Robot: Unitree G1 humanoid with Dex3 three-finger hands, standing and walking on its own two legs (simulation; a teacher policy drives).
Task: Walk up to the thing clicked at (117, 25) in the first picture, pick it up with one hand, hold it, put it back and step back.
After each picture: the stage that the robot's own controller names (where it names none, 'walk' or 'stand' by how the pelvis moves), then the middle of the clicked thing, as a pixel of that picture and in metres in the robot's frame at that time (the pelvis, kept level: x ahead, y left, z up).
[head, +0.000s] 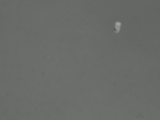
stand; (117, 27) +1.68 -0.44 -0.72
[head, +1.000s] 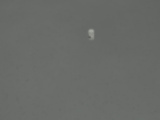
walk; (91, 34) +1.59 +0.01 -0.69
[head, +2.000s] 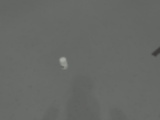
walk; (63, 63) +1.07 +0.30 -0.71
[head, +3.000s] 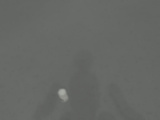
walk; (63, 95) +0.69 +0.27 -0.71
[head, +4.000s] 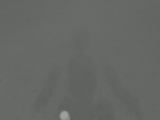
stand; (65, 117) +0.45 +0.23 -0.70
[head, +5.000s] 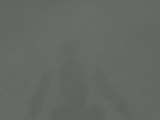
stand; out of the picture +0.41 +0.21 -0.72
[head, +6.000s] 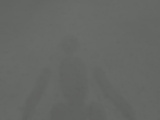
stand; out of the picture +0.35 +0.25 -0.71
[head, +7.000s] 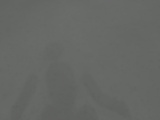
stand; out of the picture +0.38 +0.24 -0.71
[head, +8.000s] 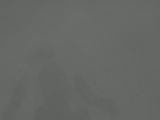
walk; out of the picture +0.39 +0.18 -0.71
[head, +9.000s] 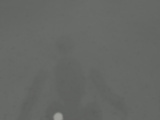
stand; (58, 119) +0.46 +0.16 -0.70
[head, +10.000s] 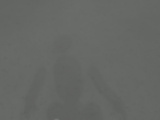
stand; out of the picture +0.43 +0.21 -0.72
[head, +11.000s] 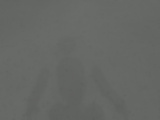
stand; out of the picture +0.42 +0.20 -0.73
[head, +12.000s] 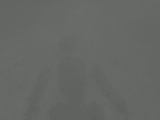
stand; out of the picture +0.41 +0.20 -0.73
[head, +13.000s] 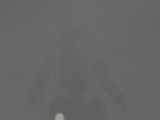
go down; out of the picture +0.44 +0.19 -0.72
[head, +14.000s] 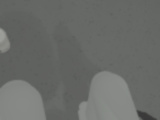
go down; out of the picture +0.50 +0.26 -0.29
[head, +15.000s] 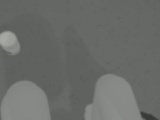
approach; (10, 43) +0.49 +0.26 -0.29
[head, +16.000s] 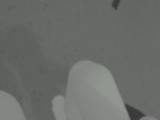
close in; out of the picture +0.47 +0.31 -0.22
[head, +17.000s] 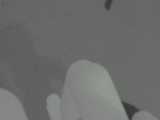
close; out of the picture +0.46 +0.31 -0.24
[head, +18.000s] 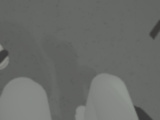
lift; out of the picture +0.39 +0.28 -0.15
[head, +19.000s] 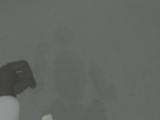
hold; out of the picture +0.37 +0.23 -0.64
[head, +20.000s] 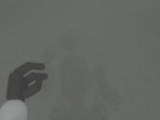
hold; out of the picture +0.35 +0.25 -0.70
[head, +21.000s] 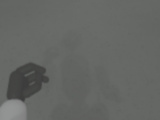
stand; out of the picture +0.35 +0.24 -0.70
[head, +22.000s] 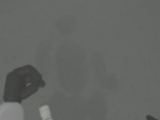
crouch; (45, 115) +0.38 +0.25 -0.65
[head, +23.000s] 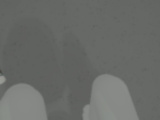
lower; out of the picture +0.40 +0.31 -0.32
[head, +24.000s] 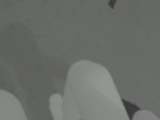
lower; out of the picture +0.35 +0.35 -0.26
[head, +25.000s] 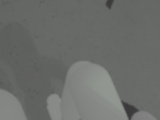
lower; out of the picture +0.35 +0.36 -0.26
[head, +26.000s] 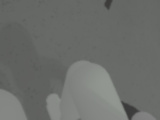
lower; out of the picture +0.35 +0.36 -0.26
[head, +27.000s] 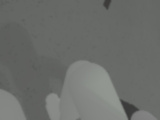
lower; out of the picture +0.34 +0.37 -0.27
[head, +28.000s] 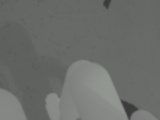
loosen; out of the picture +0.32 +0.39 -0.26
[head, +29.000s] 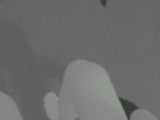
withdraw; out of the picture +0.31 +0.40 -0.26
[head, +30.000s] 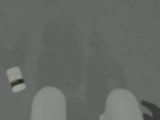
walk; (16, 79) +0.37 +0.36 -0.42
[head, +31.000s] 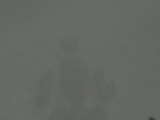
stand; out of the picture +0.31 +0.33 -0.69
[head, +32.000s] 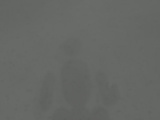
stand; out of the picture +0.32 +0.36 -0.69
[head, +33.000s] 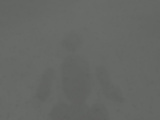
stand; out of the picture +0.31 +0.36 -0.70
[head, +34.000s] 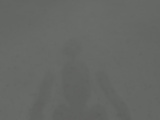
stand; out of the picture +0.32 +0.37 -0.75
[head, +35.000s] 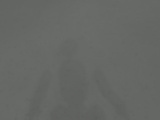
stand; out of the picture +0.28 +0.39 -0.75
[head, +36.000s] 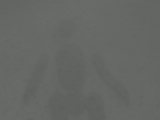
walk; out of the picture +0.31 +0.40 -0.74
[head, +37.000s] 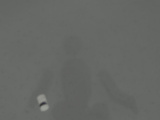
walk; (42, 102) +0.54 +0.40 -0.74
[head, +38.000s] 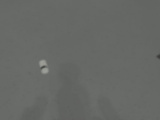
stand; (43, 66) +0.91 +0.39 -0.72
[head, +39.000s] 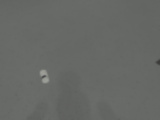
stand; (44, 76) +0.90 +0.39 -0.74
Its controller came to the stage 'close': yes
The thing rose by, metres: 0.28
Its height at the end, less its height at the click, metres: -0.02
